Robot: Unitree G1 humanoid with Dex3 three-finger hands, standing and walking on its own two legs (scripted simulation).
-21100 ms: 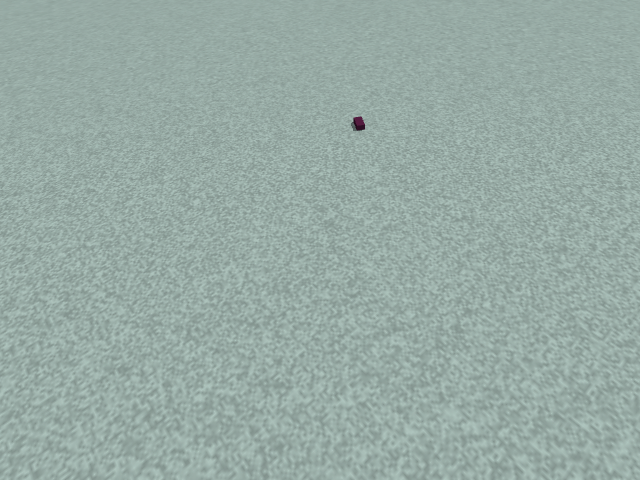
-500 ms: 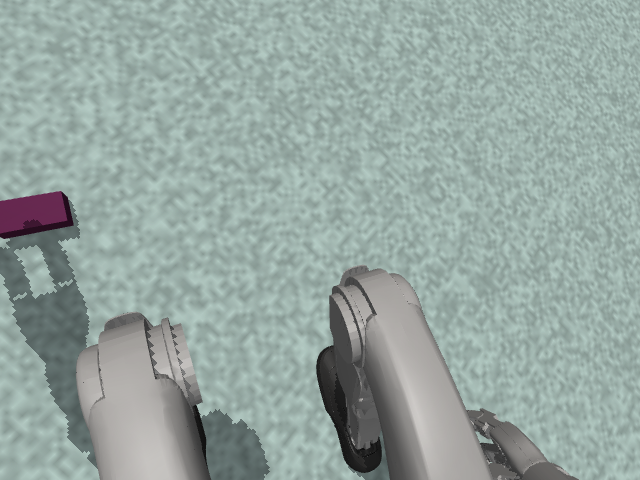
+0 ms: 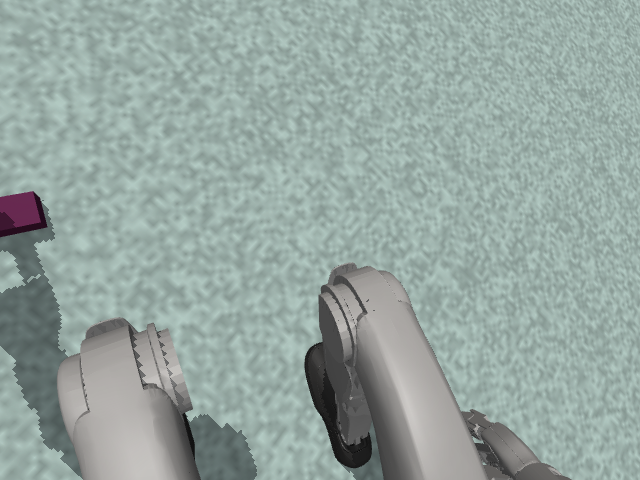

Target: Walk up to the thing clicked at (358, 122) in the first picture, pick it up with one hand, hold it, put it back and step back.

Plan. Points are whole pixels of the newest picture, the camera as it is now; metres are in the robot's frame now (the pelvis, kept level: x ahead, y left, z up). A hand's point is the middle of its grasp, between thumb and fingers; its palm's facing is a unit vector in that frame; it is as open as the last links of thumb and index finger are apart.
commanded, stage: rise first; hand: left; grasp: from above
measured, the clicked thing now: (2, 216) +0.48 +0.35 -0.30
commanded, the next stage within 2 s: approach in 0.40 s
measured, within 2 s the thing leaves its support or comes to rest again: neither
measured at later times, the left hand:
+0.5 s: hand out of the picture +0.43 +0.38 -0.18, palm faces -0.44 -0.12 -0.89, open 13.4 cm
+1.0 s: hand out of the picture +0.49 +0.31 -0.15, palm faces -0.40 -0.07 -0.91, open 13.5 cm
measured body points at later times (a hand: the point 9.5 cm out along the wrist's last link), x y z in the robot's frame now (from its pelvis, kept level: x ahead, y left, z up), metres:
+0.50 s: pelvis +0.00 +0.00 +0.00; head +0.25 +0.11 +0.36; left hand +0.45 +0.38 -0.13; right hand +0.08 -0.27 -0.09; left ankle +0.07 +0.14 -0.28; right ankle +0.10 -0.13 -0.28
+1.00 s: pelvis +0.00 +0.00 +0.01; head +0.24 +0.09 +0.38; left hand +0.51 +0.31 -0.10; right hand +0.05 -0.27 -0.08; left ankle +0.07 +0.14 -0.28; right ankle +0.10 -0.13 -0.28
